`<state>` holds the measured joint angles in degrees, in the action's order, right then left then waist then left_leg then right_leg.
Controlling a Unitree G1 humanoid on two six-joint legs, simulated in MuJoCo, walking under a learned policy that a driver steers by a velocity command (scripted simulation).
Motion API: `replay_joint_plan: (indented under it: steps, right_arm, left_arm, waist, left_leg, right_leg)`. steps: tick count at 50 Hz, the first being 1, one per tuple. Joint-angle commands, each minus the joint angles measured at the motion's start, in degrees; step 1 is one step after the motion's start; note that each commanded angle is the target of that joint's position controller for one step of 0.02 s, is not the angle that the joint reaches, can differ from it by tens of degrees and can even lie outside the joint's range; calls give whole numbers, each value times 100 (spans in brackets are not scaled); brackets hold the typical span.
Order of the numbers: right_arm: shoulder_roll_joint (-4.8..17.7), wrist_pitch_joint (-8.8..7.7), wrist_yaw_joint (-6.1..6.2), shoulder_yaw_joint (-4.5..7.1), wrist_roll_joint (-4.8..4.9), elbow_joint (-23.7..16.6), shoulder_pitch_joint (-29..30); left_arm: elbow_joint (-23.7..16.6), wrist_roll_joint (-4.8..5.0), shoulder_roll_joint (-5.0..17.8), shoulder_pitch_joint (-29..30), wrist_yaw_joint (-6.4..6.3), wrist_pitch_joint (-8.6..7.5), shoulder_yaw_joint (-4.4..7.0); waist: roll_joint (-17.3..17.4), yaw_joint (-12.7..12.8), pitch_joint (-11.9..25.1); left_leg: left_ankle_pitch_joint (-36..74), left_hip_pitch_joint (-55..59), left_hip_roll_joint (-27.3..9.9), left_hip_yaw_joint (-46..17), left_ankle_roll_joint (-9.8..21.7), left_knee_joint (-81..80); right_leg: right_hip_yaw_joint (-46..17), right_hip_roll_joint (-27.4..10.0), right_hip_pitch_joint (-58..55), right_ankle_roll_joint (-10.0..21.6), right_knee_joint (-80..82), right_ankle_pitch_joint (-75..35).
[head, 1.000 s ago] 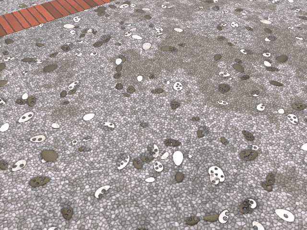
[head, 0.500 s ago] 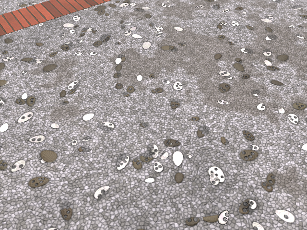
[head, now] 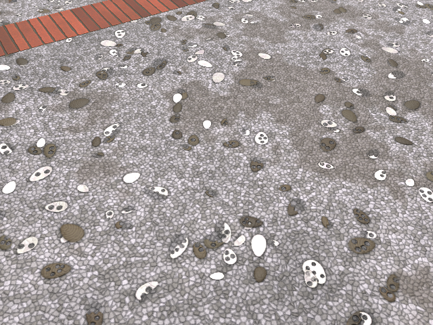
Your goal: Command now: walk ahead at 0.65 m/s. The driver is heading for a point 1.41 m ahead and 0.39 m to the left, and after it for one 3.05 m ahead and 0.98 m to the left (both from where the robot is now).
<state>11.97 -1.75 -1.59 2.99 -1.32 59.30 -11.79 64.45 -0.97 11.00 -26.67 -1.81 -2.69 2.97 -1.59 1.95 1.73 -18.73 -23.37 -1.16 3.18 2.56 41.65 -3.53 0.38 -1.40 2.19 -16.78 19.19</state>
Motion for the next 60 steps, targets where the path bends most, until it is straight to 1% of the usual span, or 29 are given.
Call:
replay_joint_plan:
  steps: [1, 3, 4, 5, 7, 8, 13, 20, 23, 25, 26, 27, 28, 29, 30, 31, 33, 35, 39, 43, 46, 49, 50, 51, 52, 53, 55, 58, 60]
  right_arm:
    - [234, -123, -58, 110, 63, -397, -89]
    - [530, -184, 59, 308, 47, 109, -1762]
    - [1154, -266, 154, 454, -109, 293, -2796]
    - [945, -257, 125, 316, -120, 312, -2600]
    - [767, -285, 96, 217, -70, -205, -975]
    - [755, -335, 85, 190, -24, -234, -858]
    - [502, -514, 151, 56, 22, -52, -1375]
    - [474, -651, 188, -14, 103, -18, -1860]
    - [722, -638, 203, 10, 68, 7, -1862]
    - [1048, -519, 289, 99, -56, 63, -1867]
    - [1192, -425, 332, 154, -99, 54, -1737]
    - [1066, -404, 322, 148, -103, -43, -1544]
    - [61, -446, 120, -52, 137, -290, -2008]
    - [374, -582, 70, 20, 221, -393, -1832]
    - [586, -596, 119, 72, 223, -656, -1047]
    - [588, -614, 115, 47, 166, -742, -730]
    - [302, -479, 32, -12, -25, -804, -739]
    - [102, -307, -78, -76, -111, -926, -593]
    - [303, -243, -147, -152, -137, -1543, 838]
    - [242, -309, -233, -261, 21, -1796, 1634]
    - [479, -308, -161, -217, 27, -1760, 1621]
    - [958, -272, -59, -4, 35, -1297, -131]
    - [1131, -243, -7, 115, 27, -921, -1344]
    - [1449, -176, 71, 275, -40, -776, -2071]
    - [1945, -111, 56, 437, -104, -745, -1653]
    - [1702, -86, 27, 451, -56, -851, -1366]
    - [1100, -153, 46, 334, -26, -725, -1015]
    - [861, -286, 158, 199, 85, -686, -867]
    - [1054, -391, 146, 221, 158, -759, -935]
  left_arm:
    - [-431, 43, 849, 689, 21, -194, 186]
    - [-508, -47, 805, 803, 81, -269, 163]
    - [-776, -31, 331, 976, 149, -337, 34]
    - [-1097, -37, 220, 1229, 234, -396, 39]
    - [-1259, -88, 476, 1560, 385, -367, 68]
    - [-1215, -110, 423, 1429, 443, -354, 72]
    - [-1485, -140, 398, 1979, 535, -46, 49]
    - [-2228, -33, 279, 3641, 565, -46, -75]
    - [-2272, -11, 431, 3445, 457, -69, -42]
    - [-2037, -4, 769, 2302, 335, -93, 86]
    - [-1687, 2, 1002, 1109, 253, -104, 204]
    - [-1386, -89, 1323, -31, 169, -117, 338]
    - [-1286, -298, 1815, -370, 147, -137, 482]
    - [-1246, -181, 1613, -117, 273, -139, 459]
    - [-1224, -155, 1330, 573, 311, -188, 403]
    - [-1197, -122, 906, 799, 335, -255, 305]
    - [-1037, -125, 485, 980, 290, -331, 151]
    - [-894, -27, 426, 822, 250, -424, 89]
    - [-859, 46, 647, 372, 288, -536, 79]
    - [-765, 172, 868, -96, 264, -642, 74]
    - [-696, 66, 1087, -341, 163, -584, 77]
    - [-753, -210, 1424, -171, -55, -330, 173]
    - [-855, -231, 1504, 147, -81, -245, 215]
    - [-984, -245, 1306, 325, -46, -274, 185]
    - [-1338, 125, 457, -232, 181, -416, 2]
    - [-1603, 88, 879, 417, 161, -552, -1]
    - [-1876, -23, 888, 1219, 157, -666, -54]
    - [-2159, -330, 672, 1416, 242, -353, -133]
    - [-2469, -359, 652, 1884, 298, -223, -189]
  waist:
    - [-641, -572, -1118]
    - [306, -1320, -556]
    - [1973, -1668, 5]
    - [2229, -1227, -50]
    - [482, -504, -638]
    - [308, -309, -545]
    - [370, -202, -984]
    - [369, -448, -1351]
    - [614, -240, -846]
    - [1007, 354, -23]
    - [1039, 892, 554]
    - [873, 1375, 1086]
    - [-707, 755, 1734]
    - [-831, 612, 1962]
    - [-496, 372, 792]
    - [212, 264, 305]
    - [325, -266, -179]
    - [96, -462, -528]
    - [107, -254, -1207]
    - [97, -13, -1239]
    - [-214, -30, -830]
    - [-773, -977, 378]
    - [-710, -1588, 859]
    - [-385, -1750, 1156]
    - [2149, -766, 1555]
    - [969, -891, 1612]
    - [-341, -556, 303]
    - [-258, 17, -322]
    - [-100, 25, -643]
  left_leg:
    - [117, 1090, 87, 368, 74, -868]
    - [-135, 3391, 364, 423, 154, -1227]
    - [-2534, 4219, -1204, -2146, 518, -2443]
    - [-3965, 3708, -1931, -4835, 756, -3721]
    - [-2931, 2523, -1881, -3655, 797, -3360]
    - [-2315, 2191, -1609, -2989, 738, -3462]
    - [-636, 1872, -984, -1585, 718, -3950]
    - [2300, 2165, -909, -519, 805, -4672]
    - [5896, 3101, -1015, -90, 670, -3799]
    - [7920, 3477, -1180, -9, 573, -2033]
    - [7824, 3227, -1165, 58, 529, -548]
    - [6376, 2008, -923, 64, 518, 1293]
    - [1477, -430, 61, -123, 367, 3693]
    - [-476, -1372, 505, -973, 534, 4463]
    - [180, -1913, 71, -948, 630, 4509]
    - [583, -1777, -191, -870, 641, 4174]
    - [661, -1225, -488, -890, 533, 3605]
    - [597, -1272, -699, -806, 334, 3204]
    - [1690, -1894, -805, -187, 87, 1584]
    - [3160, -694, -370, 419, 272, -515]
    - [2746, -765, 186, 732, 548, -989]
    - [1704, 917, 829, 726, 817, -839]
    - [1517, 2024, 757, 596, 980, -1140]
    - [263, 3264, 110, -360, 1186, -736]
    - [-449, 5153, -1487, -4120, 2450, -1644]
    - [-587, 5091, -1475, -5005, 2411, -2481]
    - [262, 3346, -1129, -3781, 1896, -2790]
    - [1107, 1585, -473, -2818, 1704, -2947]
    - [1112, 802, -280, -2575, 1714, -3260]
  right_leg:
    - [-867, -1192, 1980, 928, 847, 1436]
    - [-299, -746, 3089, 880, -1136, -113]
    - [567, 4, 4070, 571, -3820, -268]
    - [-4, 488, 4974, 612, -5195, 704]
    - [-125, -459, 5163, 644, -5796, -575]
    - [-91, -648, 4802, 551, -5473, -819]
    - [391, -786, 5097, 120, -4892, -1422]
    - [1047, -461, 4215, 256, -2206, -2396]
    - [1360, 57, 3375, 583, -1766, -1937]
    - [1323, 461, 2179, 781, -1830, -1152]
    - [1267, 554, 1008, 864, -1613, -858]
    - [607, -50, -627, 1017, -1579, -235]
    - [-2349, -1782, -2307, 1595, -1090, 2240]
    - [-4638, -2120, -2312, 1651, 220, 2964]
    - [-3717, -1867, -1451, 1438, 357, 2465]
    - [-2830, -1763, -521, 1350, 412, 1512]
    - [-1776, -1321, 861, 1066, 650, 774]
    - [-1264, -1121, 1441, 1022, 982, 650]
    - [-249, -670, 1727, 1000, 1567, -823]
    - [404, -673, 1307, 769, 2081, -3111]
    - [978, -878, -537, 443, 1406, -6225]
    - [1252, -1161, -1083, 201, -1343, -8379]
    - [1346, -1106, -674, 211, -3054, -7999]
    - [1254, -772, 708, 282, -5096, -5551]
    - [739, 426, 3850, -194, -7540, 462]
    - [-113, 198, 4610, 32, -7680, 116]
    - [-178, -358, 4488, 147, -6555, -407]
    - [-122, -626, 3883, -190, -5693, -64]
    - [124, -735, 3828, -406, -4784, -35]
